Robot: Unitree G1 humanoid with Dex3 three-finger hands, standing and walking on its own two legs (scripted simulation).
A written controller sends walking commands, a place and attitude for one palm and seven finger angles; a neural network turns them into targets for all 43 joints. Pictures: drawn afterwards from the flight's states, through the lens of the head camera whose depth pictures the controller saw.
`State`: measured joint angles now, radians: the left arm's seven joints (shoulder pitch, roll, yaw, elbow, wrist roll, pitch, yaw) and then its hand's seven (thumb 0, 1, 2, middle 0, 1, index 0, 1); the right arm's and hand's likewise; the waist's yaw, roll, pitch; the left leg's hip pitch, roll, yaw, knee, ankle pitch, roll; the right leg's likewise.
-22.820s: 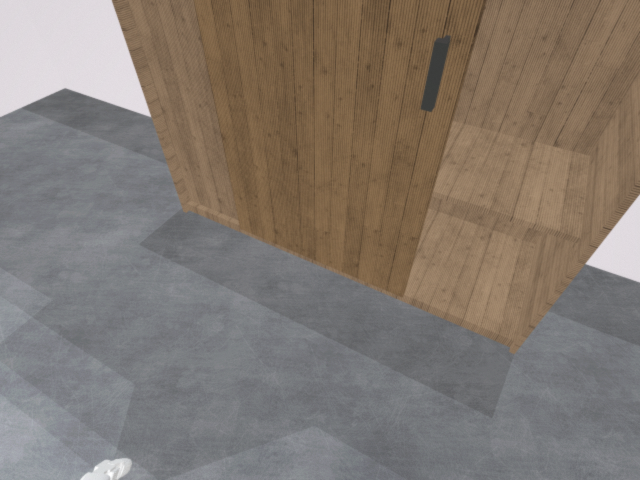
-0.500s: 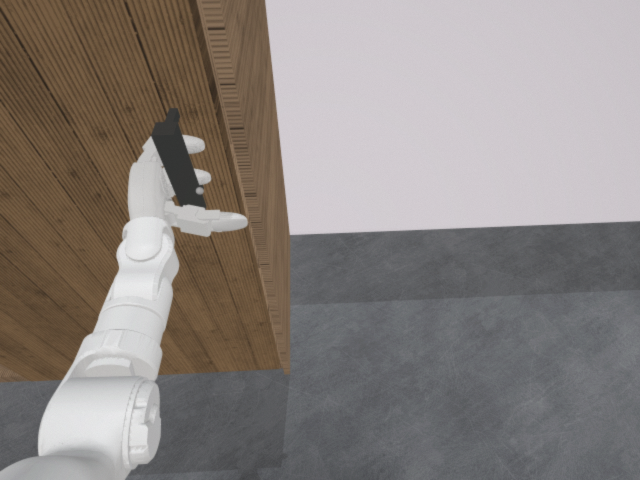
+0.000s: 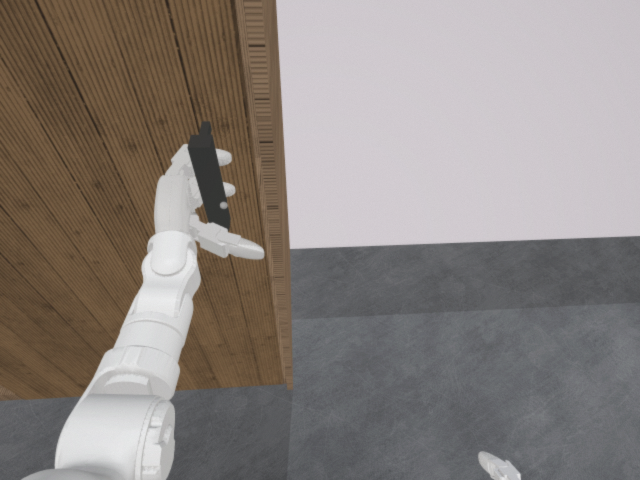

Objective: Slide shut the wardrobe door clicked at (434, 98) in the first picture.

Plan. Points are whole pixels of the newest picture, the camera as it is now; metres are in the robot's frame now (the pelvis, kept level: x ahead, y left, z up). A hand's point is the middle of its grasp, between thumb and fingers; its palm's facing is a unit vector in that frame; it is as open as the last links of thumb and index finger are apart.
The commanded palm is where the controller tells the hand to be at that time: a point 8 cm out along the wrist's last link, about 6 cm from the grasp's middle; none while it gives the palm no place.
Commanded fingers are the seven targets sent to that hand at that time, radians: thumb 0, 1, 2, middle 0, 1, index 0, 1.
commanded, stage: slip the hand off the handle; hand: left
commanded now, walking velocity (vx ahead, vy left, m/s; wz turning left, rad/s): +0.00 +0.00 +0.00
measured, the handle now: (213, 177) +0.47 +0.15 +0.13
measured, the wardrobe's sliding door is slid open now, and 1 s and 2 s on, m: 0.01 0.03 0.03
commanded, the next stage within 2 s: draw the hand back to the body in 1.28 s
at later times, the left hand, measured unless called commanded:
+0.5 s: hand (176, 215) +0.42 +0.19 +0.11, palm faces +0.26 -0.96 -0.10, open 14.0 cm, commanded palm +0.37 +0.23 +0.12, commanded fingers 0.00 -0.55 0.20 -0.25 -1.15 -0.25 -1.15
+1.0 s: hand (156, 275) +0.32 +0.19 +0.11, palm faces +0.23 -0.97 -0.10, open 14.7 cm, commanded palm +0.28 +0.23 +0.12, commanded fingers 0.00 -0.55 0.20 -0.25 -1.15 -0.25 -1.15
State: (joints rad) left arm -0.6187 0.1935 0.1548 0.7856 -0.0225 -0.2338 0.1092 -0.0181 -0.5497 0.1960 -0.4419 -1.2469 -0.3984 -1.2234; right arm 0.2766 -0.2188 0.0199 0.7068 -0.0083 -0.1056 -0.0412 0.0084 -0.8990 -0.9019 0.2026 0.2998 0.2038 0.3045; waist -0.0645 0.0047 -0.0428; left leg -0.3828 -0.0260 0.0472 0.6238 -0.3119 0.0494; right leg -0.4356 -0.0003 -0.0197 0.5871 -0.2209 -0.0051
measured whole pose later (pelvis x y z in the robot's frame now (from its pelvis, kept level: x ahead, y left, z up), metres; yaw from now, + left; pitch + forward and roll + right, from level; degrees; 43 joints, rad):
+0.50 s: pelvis -0.01 -0.01 +0.00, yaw -1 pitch +4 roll +0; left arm -0.54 0.33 0.29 0.78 -0.08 -0.22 0.06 -0.02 -0.55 0.20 -0.39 -1.18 -0.37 -1.20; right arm 0.31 -0.25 0.01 0.70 0.01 -0.06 -0.08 0.01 -0.90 -0.90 0.20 0.30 0.20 0.30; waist -0.07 0.01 -0.03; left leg -0.39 0.00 0.05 0.63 -0.31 0.03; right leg -0.45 0.02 -0.02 0.59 -0.21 -0.02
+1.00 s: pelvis +0.02 -0.03 +0.00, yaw +2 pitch +0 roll +0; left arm -0.08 0.25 0.18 0.23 -0.16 -0.14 -0.04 -0.02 -0.55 0.20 -0.26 -1.15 -0.26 -1.15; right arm 0.19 -0.24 0.02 0.65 0.03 -0.18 -0.08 0.01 -0.90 -0.90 0.20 0.30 0.20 0.30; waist 0.05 0.04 -0.04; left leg -0.26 0.00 0.00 0.60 -0.34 0.01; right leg -0.31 0.02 -0.06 0.57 -0.27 -0.04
